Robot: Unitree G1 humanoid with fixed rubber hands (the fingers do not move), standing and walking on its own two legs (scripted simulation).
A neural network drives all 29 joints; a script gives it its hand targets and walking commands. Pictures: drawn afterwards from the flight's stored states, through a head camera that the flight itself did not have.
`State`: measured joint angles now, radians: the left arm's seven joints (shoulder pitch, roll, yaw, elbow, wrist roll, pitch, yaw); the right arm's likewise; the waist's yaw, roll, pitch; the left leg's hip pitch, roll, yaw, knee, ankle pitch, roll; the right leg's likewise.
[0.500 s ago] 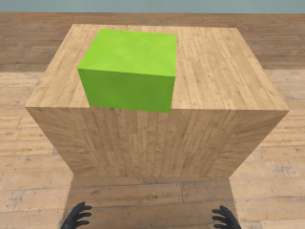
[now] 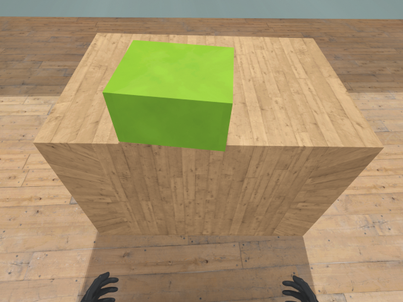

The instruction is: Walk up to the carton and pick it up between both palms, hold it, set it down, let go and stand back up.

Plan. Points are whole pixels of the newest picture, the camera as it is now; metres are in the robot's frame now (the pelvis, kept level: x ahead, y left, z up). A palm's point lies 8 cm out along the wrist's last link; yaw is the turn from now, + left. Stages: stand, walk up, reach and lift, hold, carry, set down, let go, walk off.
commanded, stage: stand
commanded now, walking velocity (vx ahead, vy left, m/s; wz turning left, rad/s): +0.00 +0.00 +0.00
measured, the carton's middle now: (177, 93) +0.66 +0.08 +0.03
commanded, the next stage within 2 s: walk up in 0.76 s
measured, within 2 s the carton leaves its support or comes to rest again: neither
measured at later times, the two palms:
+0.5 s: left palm out of the picture +0.11 +0.23 -0.11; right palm out of the picture +0.11 -0.23 -0.11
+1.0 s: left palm out of the picture +0.07 +0.24 -0.11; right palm out of the picture +0.08 -0.23 -0.11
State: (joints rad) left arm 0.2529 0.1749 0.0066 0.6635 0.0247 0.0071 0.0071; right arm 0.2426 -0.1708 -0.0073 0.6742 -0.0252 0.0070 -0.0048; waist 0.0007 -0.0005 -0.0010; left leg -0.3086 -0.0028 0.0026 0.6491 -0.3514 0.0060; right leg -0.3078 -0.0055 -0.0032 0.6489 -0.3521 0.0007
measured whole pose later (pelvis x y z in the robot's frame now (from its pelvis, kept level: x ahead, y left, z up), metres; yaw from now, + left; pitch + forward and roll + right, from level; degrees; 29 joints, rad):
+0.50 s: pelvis +0.00 +0.00 +0.00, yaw +0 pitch +0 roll +0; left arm 0.27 0.17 0.02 0.71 0.02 0.01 0.02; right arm 0.25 -0.17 -0.02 0.72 -0.02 0.01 -0.01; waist 0.00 0.00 0.01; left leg -0.28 0.00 0.00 0.62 -0.34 0.01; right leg -0.28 -0.01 0.00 0.62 -0.34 0.00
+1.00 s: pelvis +0.01 +0.00 +0.01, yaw +1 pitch +0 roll +0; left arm 0.30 0.18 0.03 0.79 0.03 0.00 0.02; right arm 0.29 -0.17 -0.04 0.82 -0.02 0.01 -0.01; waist 0.00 0.00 0.01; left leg -0.26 -0.01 -0.01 0.61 -0.43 0.02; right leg -0.24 -0.01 -0.02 0.58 -0.38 0.00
